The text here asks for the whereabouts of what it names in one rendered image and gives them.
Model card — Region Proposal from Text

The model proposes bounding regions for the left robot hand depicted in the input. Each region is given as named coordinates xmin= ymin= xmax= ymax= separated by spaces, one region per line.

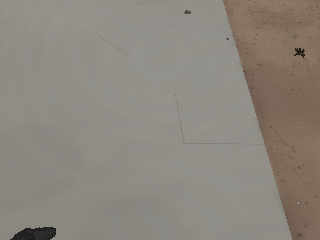
xmin=11 ymin=227 xmax=57 ymax=240

